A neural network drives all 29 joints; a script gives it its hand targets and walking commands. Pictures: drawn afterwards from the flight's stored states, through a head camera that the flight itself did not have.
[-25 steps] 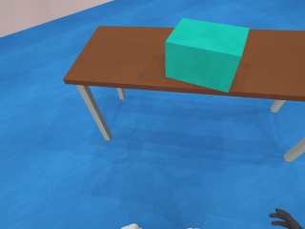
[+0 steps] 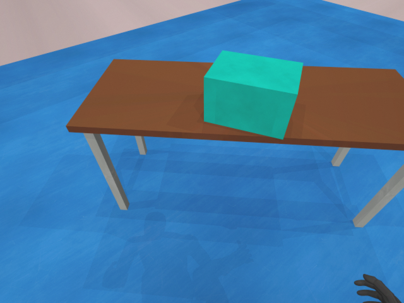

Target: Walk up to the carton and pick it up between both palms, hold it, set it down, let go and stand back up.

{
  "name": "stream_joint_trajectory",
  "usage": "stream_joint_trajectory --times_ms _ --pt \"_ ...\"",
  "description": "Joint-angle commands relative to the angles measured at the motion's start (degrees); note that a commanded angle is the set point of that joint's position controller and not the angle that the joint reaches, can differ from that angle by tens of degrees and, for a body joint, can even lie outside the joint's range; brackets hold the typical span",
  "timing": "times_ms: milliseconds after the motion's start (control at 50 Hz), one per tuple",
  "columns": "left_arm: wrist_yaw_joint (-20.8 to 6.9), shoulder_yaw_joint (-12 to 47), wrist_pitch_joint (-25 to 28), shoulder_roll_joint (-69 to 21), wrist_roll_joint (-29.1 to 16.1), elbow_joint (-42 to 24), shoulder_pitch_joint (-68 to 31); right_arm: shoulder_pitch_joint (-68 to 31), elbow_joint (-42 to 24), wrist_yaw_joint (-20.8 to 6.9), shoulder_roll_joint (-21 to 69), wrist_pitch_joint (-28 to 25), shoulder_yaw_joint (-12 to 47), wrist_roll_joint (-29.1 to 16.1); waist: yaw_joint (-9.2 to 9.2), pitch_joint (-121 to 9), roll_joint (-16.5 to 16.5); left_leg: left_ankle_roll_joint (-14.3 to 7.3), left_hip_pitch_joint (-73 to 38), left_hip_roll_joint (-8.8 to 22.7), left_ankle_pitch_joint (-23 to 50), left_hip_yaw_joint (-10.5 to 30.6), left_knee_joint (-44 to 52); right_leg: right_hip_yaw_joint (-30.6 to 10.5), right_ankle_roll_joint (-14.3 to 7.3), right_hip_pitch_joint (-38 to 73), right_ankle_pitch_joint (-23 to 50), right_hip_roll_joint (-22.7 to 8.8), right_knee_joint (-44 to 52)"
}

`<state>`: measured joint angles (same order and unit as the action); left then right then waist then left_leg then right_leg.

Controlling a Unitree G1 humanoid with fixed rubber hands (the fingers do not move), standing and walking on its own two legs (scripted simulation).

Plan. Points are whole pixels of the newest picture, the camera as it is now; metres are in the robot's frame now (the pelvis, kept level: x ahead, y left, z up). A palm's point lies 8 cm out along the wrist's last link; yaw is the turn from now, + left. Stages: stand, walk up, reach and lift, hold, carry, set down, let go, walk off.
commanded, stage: walk up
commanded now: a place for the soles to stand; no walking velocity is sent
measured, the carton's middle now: (251, 93) +0.79 -0.18 -0.01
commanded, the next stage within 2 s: none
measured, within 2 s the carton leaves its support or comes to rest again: neither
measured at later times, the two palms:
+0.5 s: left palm out of the picture +0.13 +0.31 -0.09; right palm out of the picture +0.07 -0.32 -0.05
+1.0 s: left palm out of the picture +0.12 +0.29 -0.08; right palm out of the picture +0.07 -0.34 -0.06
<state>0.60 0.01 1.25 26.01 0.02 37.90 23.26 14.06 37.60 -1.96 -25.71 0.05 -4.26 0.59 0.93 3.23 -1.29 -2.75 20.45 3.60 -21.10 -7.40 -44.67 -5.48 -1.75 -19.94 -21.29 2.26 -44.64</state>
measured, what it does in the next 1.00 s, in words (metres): steps on the spot: right foot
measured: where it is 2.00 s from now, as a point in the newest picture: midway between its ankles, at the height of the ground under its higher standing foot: outside the picture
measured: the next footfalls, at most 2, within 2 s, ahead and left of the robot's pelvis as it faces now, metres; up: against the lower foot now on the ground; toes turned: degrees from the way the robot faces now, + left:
right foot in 0.54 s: +0.04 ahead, -0.15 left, +0.00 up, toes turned +1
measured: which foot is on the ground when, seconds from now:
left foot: down 0.00-1.00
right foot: down 0.00-0.28, up 0.30-0.52, down 0.54-1.00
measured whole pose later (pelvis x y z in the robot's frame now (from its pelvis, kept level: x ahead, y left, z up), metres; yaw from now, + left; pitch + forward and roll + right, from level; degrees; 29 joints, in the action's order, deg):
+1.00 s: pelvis -0.01 -0.01 +0.00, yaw -6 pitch -2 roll +0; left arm 0.9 0.0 2.1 25.0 0.0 37.9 19.3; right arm 14.7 37.5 -1.2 -25.7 -0.4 -3.3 0.6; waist 0.8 3.9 -0.1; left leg -1.6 20.4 4.5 -25.6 -6.2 -46.2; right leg -7.4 0.5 -20.4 -21.7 2.9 -44.0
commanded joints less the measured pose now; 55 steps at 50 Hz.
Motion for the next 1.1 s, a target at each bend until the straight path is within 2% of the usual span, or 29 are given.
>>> stream_joint_trajectory --times_ms 0,20,80,160,200,220,240,260,300,360,420,480,520,540,560,620,660,680,700,740,780,840,860,900,920,980,1000,1040,1080 --pt "1.1 -6.6 2.5 18.0 2.0 -1.1 -0.6 -4.7 -4.1 1.3 -8.1 1.3 -2.1 -0.8 -0.82 10.2 -8.4 0.6 13.5 -1.3 -11.9 9.8 -12.0 -38.1 -10.4 -8.7 -14.2 -15.6 30.1" --pt "1.4 -6.8 2.6 18.3 1.7 -1.2 -1.7 -3.8 -3.5 1.6 -9.7 0.8 -2.5 -0.7 -0.52 9.5 -9.5 0.7 13.0 -0.5 -11.8 10.8 -11.9 -38.6 -12.5 -7.9 -10.2 -16.7 27.8" --pt "1.2 -5.4 2.5 14.2 1.8 -1.3 -3.7 -0.3 -1.4 1.1 -10.6 0.0 -3.2 -1.0 0.38 3.3 -9.4 0.3 7.1 -0.7 -9.7 8.7 -10.7 -27.0 -10.3 -4.1 1.6 -10.5 20.8" --pt "1.0 -5.3 1.6 13.7 1.7 -1.4 -1.2 -0.6 -2.1 1.3 -8.8 -1.0 -3.0 -0.7 -0.72 -0.2 -11.0 -0.4 2.3 -3.7 -13.8 6.7 2.3 -25.1 -10.6 1.0 10.2 -8.4 16.4" --pt "1.1 -4.6 1.1 12.3 0.9 -2.9 -3.9 3.6 -0.5 1.8 -8.4 -2.3 -2.9 -0.1 1.91 -5.3 -7.7 -1.8 -10.0 -3.2 -2.3 7.9 12.6 -18.5 -7.9 -4.1 17.7 -6.8 9.6" --pt "1.2 -3.6 1.3 9.1 0.6 -3.7 -4.0 7.1 0.0 2.3 -10.4 -3.0 -3.8 0.7 3.45 -10.2 -1.9 -3.6 -19.3 3.4 0.8 15.1 16.5 -13.4 -4.7 -9.4 17.4 -4.8 0.6" --pt "1.4 -2.5 1.7 5.1 0.4 -3.9 -3.8 7.5 -0.1 2.4 -15.3 -3.2 -4.8 1.0 3.94 -11.3 10.3 -6.1 -25.5 15.1 4.9 27.0 20.2 -4.9 -0.4 -18.8 4.9 3.1 -8.8" --pt "2.1 -3.6 1.4 9.4 1.0 -3.0 -3.1 4.4 -0.6 2.4 -16.6 -3.2 -5.1 0.4 2.66 -9.0 8.1 -10.8 -21.5 23.0 7.6 31.6 21.0 -0.3 0.5 -20.5 -11.6 1.2 -11.7" --pt "1.5 -4.0 1.5 10.8 0.9 -1.9 -2.5 2.3 -0.9 2.2 -13.6 -3.4 -4.2 0.1 0.88 -4.2 3.0 -11.8 -16.3 21.0 19.8 24.7 18.0 0.2 0.5 -17.2 -12.4 -1.5 -13.0" --pt "0.8 -4.0 2.2 7.6 0.1 -1.6 -2.3 4.7 -0.7 2.4 -12.5 -3.0 -3.9 0.5 1.76 -4.9 10.9 -6.8 -19.0 12.9 47.4 10.2 10.4 5.1 -0.5 -13.2 -4.7 -0.8 -5.1" --pt "1.0 -3.7 2.2 6.3 -0.6 -0.8 -0.4 2.6 -2.4 1.9 -12.1 -1.7 -3.6 0.5 0.74 -6.9 12.0 -6.0 -14.8 9.4 42.0 4.8 6.7 9.7 -0.4 -5.3 3.4 0.7 2.7" --pt "1.5 -4.4 2.8 8.4 0.7 0.3 0.6 0.6 -3.0 1.8 -9.9 -0.9 -2.6 -0.6 -0.48 -7.7 7.7 -3.7 -6.0 7.3 22.8 3.2 0.8 4.9 -3.0 4.0 14.2 0.8 10.3" --pt "1.8 -5.8 2.6 12.8 1.2 -0.6 -1.5 0.5 -3.2 1.8 -8.6 -0.9 -1.9 -0.3 -0.37 -2.4 -0.4 -1.2 6.9 4.8 1.6 3.3 -1.3 -10.6 -6.3 4.7 16.4 -6.6 9.3" --pt "1.7 -5.6 2.7 15.4 1.3 -0.2 -2.6 -0.5 -3.0 1.8 -7.3 -0.5 -1.7 -0.9 -0.38 -0.2 -4.7 0.1 5.5 -0.1 -12.5 5.8 -3.6 -25.2 -11.5 -2.1 7.9 -13.8 16.3" --pt "1.8 -5.7 2.6 16.7 1.0 -0.3 -2.8 -1.3 -2.2 1.9 -8.3 -0.3 -2.2 -0.4 -0.12 1.3 -5.4 -0.2 2.6 -1.5 -15.2 7.9 -4.6 -30.3 -14.4 -6.6 -0.2 -16.2 19.6" --pt "1.3 -4.0 2.0 11.7 1.0 -1.5 -9.6 2.2 0.3 1.6 -10.7 -2.3 -2.8 0.0 3.19 2.2 -4.6 -1.1 -6.2 1.2 -8.2 10.4 9.5 -18.6 -7.5 -13.5 0.3 -7.4 14.2" --pt "1.2 -3.5 1.9 8.5 1.1 -2.1 -9.8 5.4 1.1 1.7 -15.1 -3.0 -4.0 0.4 4.21 0.3 6.9 -6.2 -10.1 14.1 -17.1 24.2 23.1 -2.4 -2.0 -17.8 1.7 1.9 -2.6" --pt "1.5 -4.2 1.7 9.8 0.9 -1.2 -7.8 3.3 0.4 1.8 -16.4 -3.1 -4.4 0.9 3.05 1.6 7.2 -9.6 -8.6 21.2 -14.2 30.7 26.6 0.6 -1.1 -19.6 -7.5 1.6 -9.5" --pt "1.3 -4.8 1.4 11.6 0.9 -0.4 -5.7 0.9 -0.2 1.6 -16.2 -3.0 -4.5 0.9 1.58 0.9 4.5 -11.8 -5.2 22.7 -14.3 29.7 26.1 1.3 -0.3 -16.2 -10.0 -1.3 -12.1" --pt "0.3 -5.1 1.8 10.9 0.9 0.0 -3.3 -1.9 -1.5 1.5 -14.6 -2.8 -4.2 0.6 -0.64 1.8 2.6 -10.2 -0.9 17.7 -8.4 20.1 21.9 3.2 -1.1 -8.0 -5.7 -2.7 -5.3" --pt "-0.1 -4.9 2.3 9.4 0.5 0.9 -1.5 -2.4 -2.0 1.2 -13.9 -2.6 -3.8 0.7 -1.02 -1.6 7.6 -6.2 -2.7 10.5 1.5 10.7 15.9 5.3 -1.6 -2.6 2.2 -0.2 2.8" --pt "0.8 -4.9 2.6 9.3 1.0 0.9 -1.0 -1.2 -2.2 1.2 -11.5 -1.8 -3.0 -0.1 -1.42 -4.0 5.9 -4.3 -1.9 9.0 4.5 7.0 7.9 3.1 -2.4 1.8 7.0 0.4 9.2" --pt "1.0 -5.0 2.7 10.7 1.3 0.6 -1.4 -0.8 -2.6 1.2 -10.8 -1.6 -2.8 -0.2 -0.65 -4.3 2.3 -3.3 -0.1 7.7 0.9 5.7 5.1 -1.8 -3.1 2.5 10.1 -1.7 9.5" --pt "1.4 -5.2 3.2 14.8 1.4 0.2 -3.7 -1.7 -2.7 1.2 -8.1 -0.8 -1.8 -0.7 0.28 -0.4 -4.1 0.6 4.7 -1.1 -10.6 5.4 -2.3 -26.7 -9.2 -1.6 8.1 -12.4 17.9" --pt "1.5 -5.4 3.2 16.4 1.3 0.1 -4.0 -1.8 -2.4 1.5 -7.7 -0.8 -1.8 -1.0 0.54 1.0 -5.2 0.5 3.0 -1.9 -13.4 8.2 -1.9 -30.9 -12.5 -3.9 7.4 -14.2 19.0" --pt "1.5 -3.3 2.5 10.8 0.8 -1.5 -10.4 0.8 -0.5 1.7 -10.1 -2.5 -2.6 -0.6 3.44 -1.2 -1.8 -0.8 -9.5 1.8 2.8 10.1 9.2 -15.9 -6.1 -10.3 22.2 -6.9 10.0" --pt "1.1 -3.0 2.5 8.7 0.4 -1.7 -10.1 1.6 -0.3 1.7 -12.2 -3.0 -3.0 -0.9 3.16 -5.0 1.5 -2.5 -12.6 6.6 6.3 12.1 12.4 -8.4 -3.2 -9.1 24.4 -3.1 3.9" --pt "1.3 -3.5 1.9 9.4 0.2 -0.6 -6.8 1.5 -0.5 1.9 -14.8 -2.9 -3.7 -0.7 1.13 -6.6 2.3 -8.9 -11.9 16.0 14.2 18.1 14.9 0.9 -0.6 -7.5 10.4 -0.6 -3.3" --pt "1.1 -3.9 2.1 9.5 0.3 -0.2 -3.4 -2.4 -1.0 1.7 -13.3 -2.6 -3.5 -0.4 -1.03 -5.7 3.2 -8.4 -7.7 15.0 22.4 12.0 10.3 1.7 -1.2 -2.2 8.2 -1.5 -0.6"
